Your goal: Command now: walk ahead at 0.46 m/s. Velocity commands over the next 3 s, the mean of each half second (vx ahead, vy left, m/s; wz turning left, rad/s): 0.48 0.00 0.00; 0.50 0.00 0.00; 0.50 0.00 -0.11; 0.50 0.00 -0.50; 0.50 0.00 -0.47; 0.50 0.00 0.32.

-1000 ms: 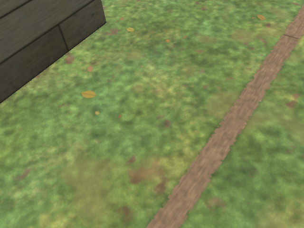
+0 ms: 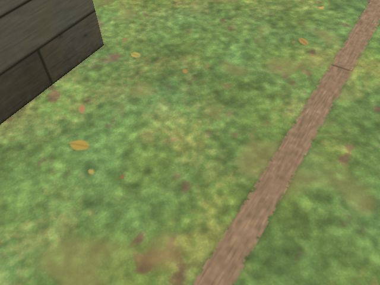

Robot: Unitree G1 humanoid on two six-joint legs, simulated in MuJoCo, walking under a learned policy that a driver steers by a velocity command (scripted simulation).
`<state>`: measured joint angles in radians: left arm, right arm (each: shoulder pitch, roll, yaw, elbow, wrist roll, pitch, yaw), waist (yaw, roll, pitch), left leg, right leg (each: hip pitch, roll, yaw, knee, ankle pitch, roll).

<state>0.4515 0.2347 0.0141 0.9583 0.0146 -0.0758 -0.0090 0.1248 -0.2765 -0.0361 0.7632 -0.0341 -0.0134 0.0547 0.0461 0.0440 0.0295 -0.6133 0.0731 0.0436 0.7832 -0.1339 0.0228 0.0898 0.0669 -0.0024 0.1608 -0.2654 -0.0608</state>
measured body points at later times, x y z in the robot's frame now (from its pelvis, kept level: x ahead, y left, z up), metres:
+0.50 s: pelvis +0.27 +0.05 +0.00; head +0.30 +0.06 +0.45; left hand +0.41 +0.29 -0.13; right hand +0.24 -0.20 -0.13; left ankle +0.21 +0.11 -0.74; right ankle +0.43 -0.11 -0.68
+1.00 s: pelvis +0.55 +0.00 +0.01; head +0.57 -0.01 +0.45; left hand +0.52 +0.26 -0.13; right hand +0.67 -0.25 -0.13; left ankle +0.65 +0.16 -0.68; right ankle +0.52 -0.06 -0.74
